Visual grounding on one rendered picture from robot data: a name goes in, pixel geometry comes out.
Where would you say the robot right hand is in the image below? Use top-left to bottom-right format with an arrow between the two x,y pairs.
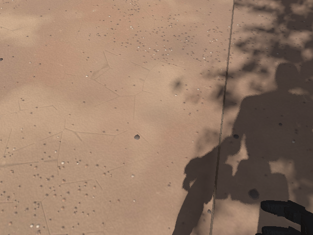
255,200 -> 313,235

